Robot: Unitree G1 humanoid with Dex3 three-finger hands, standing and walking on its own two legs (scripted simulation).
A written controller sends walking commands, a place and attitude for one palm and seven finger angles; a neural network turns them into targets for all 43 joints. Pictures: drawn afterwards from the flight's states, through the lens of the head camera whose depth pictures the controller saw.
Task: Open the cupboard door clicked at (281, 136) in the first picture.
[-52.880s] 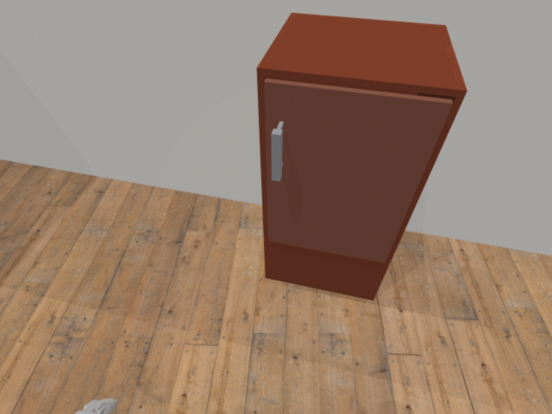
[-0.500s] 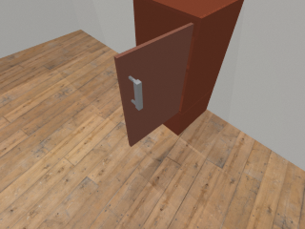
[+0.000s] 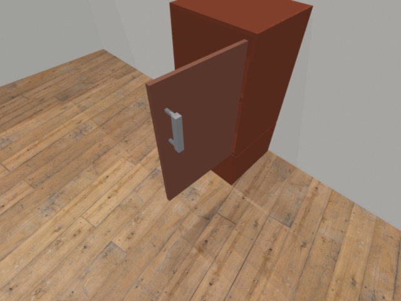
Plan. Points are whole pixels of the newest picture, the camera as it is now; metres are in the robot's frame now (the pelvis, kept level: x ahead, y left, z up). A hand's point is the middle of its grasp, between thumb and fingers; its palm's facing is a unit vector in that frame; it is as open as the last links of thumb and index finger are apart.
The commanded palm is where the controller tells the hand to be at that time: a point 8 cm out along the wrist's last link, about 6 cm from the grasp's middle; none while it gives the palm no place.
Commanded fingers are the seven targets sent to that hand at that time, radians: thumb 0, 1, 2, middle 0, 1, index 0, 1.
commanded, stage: let the arm hang, fingers relaxed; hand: left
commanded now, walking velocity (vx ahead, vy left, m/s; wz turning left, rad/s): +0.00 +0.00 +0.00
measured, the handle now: (173, 130) +0.61 +0.12 -0.06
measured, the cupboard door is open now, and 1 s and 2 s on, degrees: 87 87 87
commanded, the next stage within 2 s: look to check the result in 0.10 s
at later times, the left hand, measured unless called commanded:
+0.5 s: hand out of the picture -0.01 +0.16 -0.17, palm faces +0.05 -0.98 -0.18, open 7.4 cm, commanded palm none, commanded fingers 0.00 0.90 0.90 -0.20 -0.30 -0.20 -0.30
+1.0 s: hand out of the picture +0.01 +0.16 -0.17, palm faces +0.04 -0.98 -0.19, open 7.4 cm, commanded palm none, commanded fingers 0.00 0.90 0.90 -0.20 -0.30 -0.20 -0.30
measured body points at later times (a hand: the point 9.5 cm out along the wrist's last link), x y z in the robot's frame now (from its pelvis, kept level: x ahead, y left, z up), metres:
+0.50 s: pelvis +0.01 +0.00 +0.00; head +0.02 -0.01 +0.45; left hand -0.01 +0.22 -0.16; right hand -0.01 -0.20 -0.17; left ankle +0.04 +0.13 -0.74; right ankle -0.01 -0.07 -0.74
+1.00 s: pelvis +0.02 +0.00 +0.00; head +0.03 -0.01 +0.45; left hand +0.01 +0.21 -0.16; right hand +0.01 -0.21 -0.17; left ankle +0.04 +0.13 -0.74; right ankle -0.01 -0.07 -0.74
